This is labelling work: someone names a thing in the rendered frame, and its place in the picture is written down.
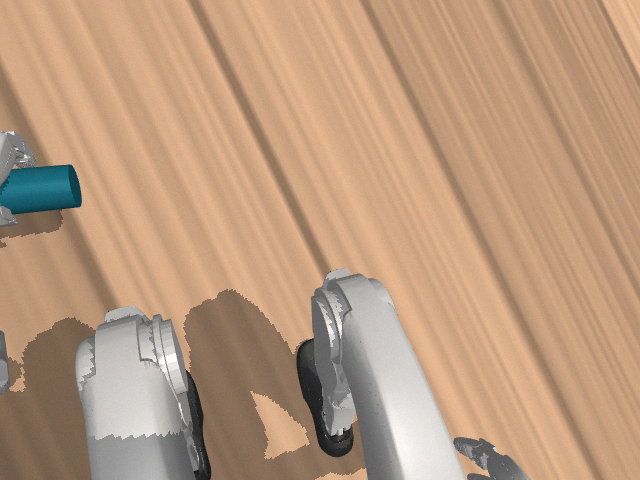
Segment can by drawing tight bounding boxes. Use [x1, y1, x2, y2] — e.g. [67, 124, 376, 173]
[0, 165, 82, 214]

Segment left robot hand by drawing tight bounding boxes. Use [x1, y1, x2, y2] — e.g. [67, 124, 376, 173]
[0, 131, 37, 227]

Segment right robot hand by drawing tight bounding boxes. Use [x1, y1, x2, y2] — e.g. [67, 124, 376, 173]
[453, 437, 530, 480]

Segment left robot foot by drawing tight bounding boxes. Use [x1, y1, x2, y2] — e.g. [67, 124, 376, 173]
[186, 370, 211, 480]

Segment right robot foot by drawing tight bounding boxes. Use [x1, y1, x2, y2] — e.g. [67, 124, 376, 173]
[296, 339, 354, 457]

